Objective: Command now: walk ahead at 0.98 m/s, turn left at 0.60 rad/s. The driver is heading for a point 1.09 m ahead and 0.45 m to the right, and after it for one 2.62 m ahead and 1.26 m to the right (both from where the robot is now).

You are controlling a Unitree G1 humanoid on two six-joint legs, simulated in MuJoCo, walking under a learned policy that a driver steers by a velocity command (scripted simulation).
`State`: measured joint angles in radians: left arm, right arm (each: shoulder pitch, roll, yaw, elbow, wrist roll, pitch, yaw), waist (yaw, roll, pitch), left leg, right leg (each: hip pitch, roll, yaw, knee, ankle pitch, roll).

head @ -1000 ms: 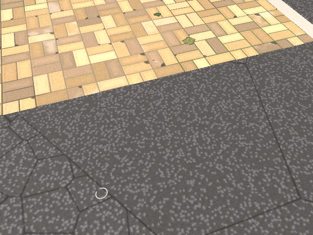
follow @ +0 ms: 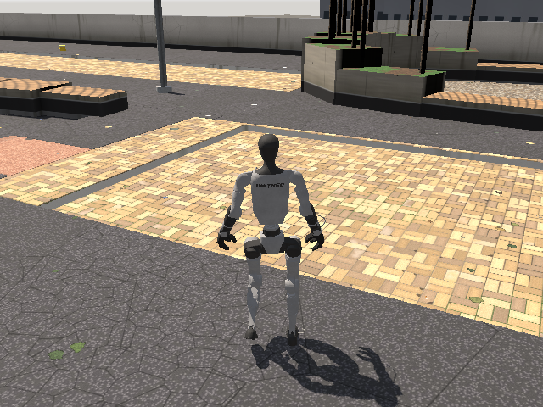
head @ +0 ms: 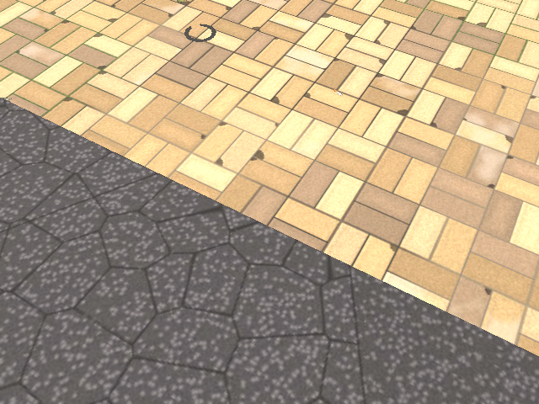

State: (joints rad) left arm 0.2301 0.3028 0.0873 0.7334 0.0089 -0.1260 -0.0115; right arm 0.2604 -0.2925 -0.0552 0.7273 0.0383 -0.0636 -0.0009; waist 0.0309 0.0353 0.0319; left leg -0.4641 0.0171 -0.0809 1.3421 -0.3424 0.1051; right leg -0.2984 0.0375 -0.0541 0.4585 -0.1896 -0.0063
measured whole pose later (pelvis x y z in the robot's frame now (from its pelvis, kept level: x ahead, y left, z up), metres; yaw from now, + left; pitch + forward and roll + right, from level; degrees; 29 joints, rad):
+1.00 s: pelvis +0.82 -0.08 -0.01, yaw -38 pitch +0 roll +1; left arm 0.46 0.23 0.05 0.73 -0.03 -0.06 -0.02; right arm -0.03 -0.24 -0.02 0.55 -0.02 -0.14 0.01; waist 0.09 0.01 0.03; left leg -0.66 0.04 -0.20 1.00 -0.19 0.02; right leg -0.28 0.19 0.12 0.68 -0.38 -0.16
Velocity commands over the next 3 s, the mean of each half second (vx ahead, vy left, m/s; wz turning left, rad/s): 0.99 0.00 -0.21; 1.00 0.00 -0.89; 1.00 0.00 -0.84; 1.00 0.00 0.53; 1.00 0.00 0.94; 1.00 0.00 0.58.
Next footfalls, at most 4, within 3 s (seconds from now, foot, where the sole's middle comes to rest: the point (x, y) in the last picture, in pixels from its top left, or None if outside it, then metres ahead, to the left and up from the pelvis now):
0.30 left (202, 395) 0.48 0.19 -0.77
0.76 right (326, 282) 0.80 -0.12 -0.77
1.22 left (334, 188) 1.23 -0.17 -0.87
1.66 right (472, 194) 1.23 -0.65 -0.87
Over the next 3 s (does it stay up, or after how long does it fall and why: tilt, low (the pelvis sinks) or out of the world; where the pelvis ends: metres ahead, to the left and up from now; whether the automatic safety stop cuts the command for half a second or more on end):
stays up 2.19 -1.04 -0.13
